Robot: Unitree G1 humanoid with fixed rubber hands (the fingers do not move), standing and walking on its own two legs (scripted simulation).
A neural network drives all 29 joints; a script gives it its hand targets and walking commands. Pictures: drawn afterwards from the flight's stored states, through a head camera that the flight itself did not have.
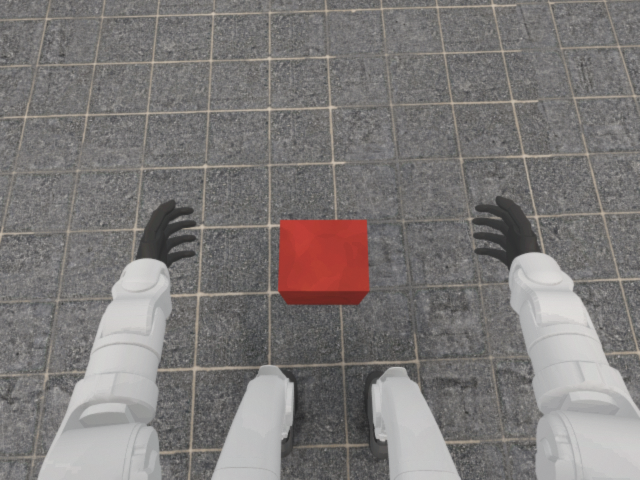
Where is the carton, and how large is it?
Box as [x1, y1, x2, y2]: [278, 220, 368, 304]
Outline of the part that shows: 280,220 278,291 288,304 358,304 368,291 366,220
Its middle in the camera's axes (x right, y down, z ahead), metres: +0.01 +0.07 +0.98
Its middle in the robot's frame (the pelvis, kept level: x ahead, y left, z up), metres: +0.47 +0.02 -0.56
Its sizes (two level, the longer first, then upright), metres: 0.199 0.164 0.255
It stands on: the floor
